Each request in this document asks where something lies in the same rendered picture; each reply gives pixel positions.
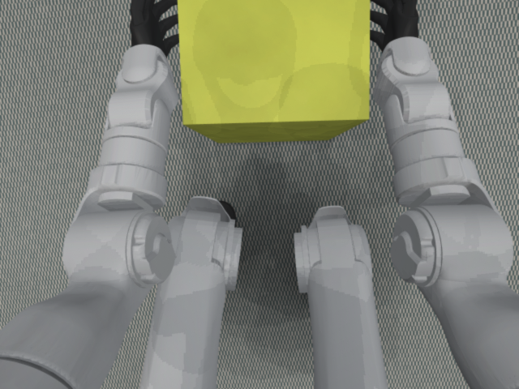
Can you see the left robot forearm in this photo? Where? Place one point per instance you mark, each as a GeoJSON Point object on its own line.
{"type": "Point", "coordinates": [130, 174]}

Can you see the robot right shin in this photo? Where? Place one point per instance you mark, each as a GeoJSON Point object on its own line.
{"type": "Point", "coordinates": [358, 236]}

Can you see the right robot forearm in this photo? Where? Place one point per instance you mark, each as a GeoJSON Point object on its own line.
{"type": "Point", "coordinates": [423, 138]}

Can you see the carton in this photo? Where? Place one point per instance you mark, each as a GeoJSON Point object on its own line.
{"type": "Point", "coordinates": [274, 70]}

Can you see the right robot hand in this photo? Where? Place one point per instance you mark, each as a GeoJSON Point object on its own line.
{"type": "Point", "coordinates": [401, 20]}

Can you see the left robot upper arm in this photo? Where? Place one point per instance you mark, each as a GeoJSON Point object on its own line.
{"type": "Point", "coordinates": [71, 341]}

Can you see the right robot upper arm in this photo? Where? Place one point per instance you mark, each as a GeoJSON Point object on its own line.
{"type": "Point", "coordinates": [459, 256]}

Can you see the left robot hand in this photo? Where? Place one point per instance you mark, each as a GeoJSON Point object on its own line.
{"type": "Point", "coordinates": [146, 29]}

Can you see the robot left thigh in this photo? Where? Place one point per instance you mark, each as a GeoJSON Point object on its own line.
{"type": "Point", "coordinates": [183, 342]}

